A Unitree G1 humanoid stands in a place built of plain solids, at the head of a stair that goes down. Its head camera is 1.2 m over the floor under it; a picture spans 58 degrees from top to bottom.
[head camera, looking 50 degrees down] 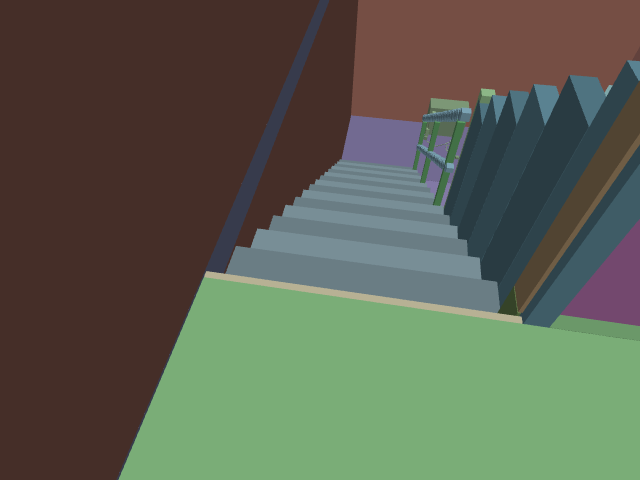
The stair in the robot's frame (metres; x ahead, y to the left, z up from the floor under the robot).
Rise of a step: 0.18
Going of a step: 0.26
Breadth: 1.04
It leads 10 degrees to the right of straight ahead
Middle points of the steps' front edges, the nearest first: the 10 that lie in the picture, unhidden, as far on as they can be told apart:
0.78 -0.12 0.00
1.03 -0.17 -0.18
1.29 -0.21 -0.35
1.54 -0.26 -0.53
1.79 -0.30 -0.70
2.05 -0.34 -0.88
2.30 -0.39 -1.05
2.55 -0.43 -1.23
2.81 -0.47 -1.41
3.06 -0.52 -1.58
